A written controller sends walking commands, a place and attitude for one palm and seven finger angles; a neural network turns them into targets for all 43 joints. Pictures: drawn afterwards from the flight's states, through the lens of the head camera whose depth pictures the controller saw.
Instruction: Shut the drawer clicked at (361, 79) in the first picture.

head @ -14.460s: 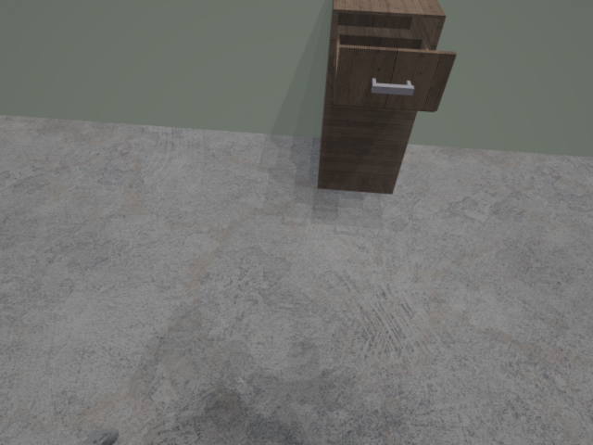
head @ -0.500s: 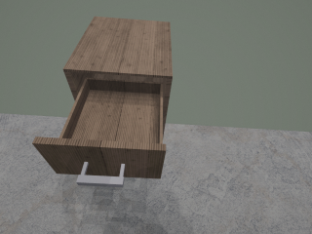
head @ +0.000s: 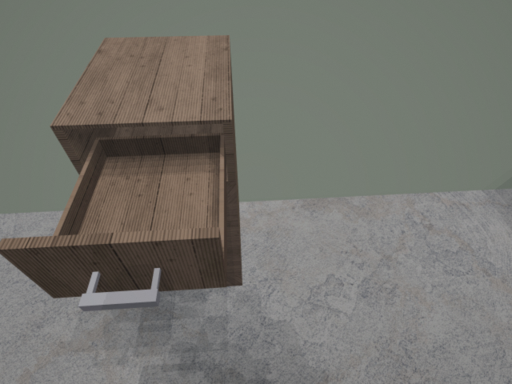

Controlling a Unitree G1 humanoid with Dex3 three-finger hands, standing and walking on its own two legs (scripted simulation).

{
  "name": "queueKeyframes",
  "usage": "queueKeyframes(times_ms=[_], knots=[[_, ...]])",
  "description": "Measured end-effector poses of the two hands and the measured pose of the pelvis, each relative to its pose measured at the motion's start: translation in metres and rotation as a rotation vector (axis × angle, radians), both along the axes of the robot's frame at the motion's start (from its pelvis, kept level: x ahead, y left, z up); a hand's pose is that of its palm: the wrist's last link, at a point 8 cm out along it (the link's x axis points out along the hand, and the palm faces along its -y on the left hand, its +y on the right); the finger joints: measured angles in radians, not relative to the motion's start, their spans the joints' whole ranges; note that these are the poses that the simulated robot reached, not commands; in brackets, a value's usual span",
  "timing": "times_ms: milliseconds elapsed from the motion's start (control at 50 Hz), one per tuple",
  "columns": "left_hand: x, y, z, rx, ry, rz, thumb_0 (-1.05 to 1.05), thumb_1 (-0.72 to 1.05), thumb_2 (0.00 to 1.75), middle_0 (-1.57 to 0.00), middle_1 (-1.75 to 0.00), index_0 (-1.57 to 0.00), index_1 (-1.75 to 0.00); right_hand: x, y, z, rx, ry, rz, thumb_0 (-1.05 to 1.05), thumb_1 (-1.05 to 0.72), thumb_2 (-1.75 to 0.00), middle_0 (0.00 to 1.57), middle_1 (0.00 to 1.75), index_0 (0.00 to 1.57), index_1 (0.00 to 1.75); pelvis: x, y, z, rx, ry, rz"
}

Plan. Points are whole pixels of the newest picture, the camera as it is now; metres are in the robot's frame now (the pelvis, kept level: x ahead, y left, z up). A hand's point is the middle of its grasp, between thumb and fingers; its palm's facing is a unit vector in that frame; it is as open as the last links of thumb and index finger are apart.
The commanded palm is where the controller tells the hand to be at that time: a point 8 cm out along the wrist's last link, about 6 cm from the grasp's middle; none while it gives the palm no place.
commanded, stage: come to a stop and stand still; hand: left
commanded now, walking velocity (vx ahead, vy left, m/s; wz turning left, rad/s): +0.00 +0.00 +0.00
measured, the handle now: (123, 288) +0.28 +0.23 -0.02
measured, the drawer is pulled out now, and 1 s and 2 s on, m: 0.30 0.30 0.28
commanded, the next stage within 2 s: look again from close up in 0.34 s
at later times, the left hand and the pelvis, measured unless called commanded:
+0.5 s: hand out of the picture -0.01 +0.15 -0.16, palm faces +0.04 -0.98 -0.17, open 7.4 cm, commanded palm none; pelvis +0.01 -0.02 +0.02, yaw +1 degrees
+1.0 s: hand out of the picture +0.01 +0.17 -0.16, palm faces +0.04 -0.99 -0.16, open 7.4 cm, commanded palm none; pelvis +0.03 +0.01 +0.02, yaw +0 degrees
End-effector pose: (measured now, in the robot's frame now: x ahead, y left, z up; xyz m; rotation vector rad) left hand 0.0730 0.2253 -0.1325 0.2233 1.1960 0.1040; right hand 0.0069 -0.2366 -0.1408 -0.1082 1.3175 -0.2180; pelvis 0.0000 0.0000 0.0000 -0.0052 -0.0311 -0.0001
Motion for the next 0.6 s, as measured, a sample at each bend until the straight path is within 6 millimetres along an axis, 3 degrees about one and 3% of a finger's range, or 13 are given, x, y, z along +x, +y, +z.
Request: queueKeyframes(times_ms=[140, 440, 600], knots=[[-0.013, -0.009, 0.009, -0.007, -0.033, 0.033, 0.00, 0.93, 0.90, -0.21, -0.30, -0.20, -0.30, 0.001, -0.005, 0.005, 0.020, -0.020, 0.043, 0.00, -0.91, -0.90, 0.19, 0.30, 0.20, 0.30, -0.001, -0.012, 0.007, 0.003, -0.013, 0.011], [-0.084, -0.023, 0.004, -0.039, 0.166, 0.112, 0.00, 0.91, 0.90, -0.20, -0.30, -0.20, -0.30, -0.004, -0.001, 0.011, 0.040, 0.072, 0.079, 0.00, -0.91, -0.90, 0.20, 0.30, 0.20, 0.30, 0.008, -0.018, 0.015, 0.004, 0.001, 0.018], [-0.094, -0.030, 0.000, -0.075, 0.220, 0.124, 0.00, 0.91, 0.90, -0.20, -0.30, -0.20, -0.30, 0.004, 0.005, 0.014, 0.029, 0.087, 0.080, 0.00, -0.91, -0.90, 0.20, 0.30, 0.20, 0.30, 0.017, -0.012, 0.017, 0.003, 0.003, 0.014]])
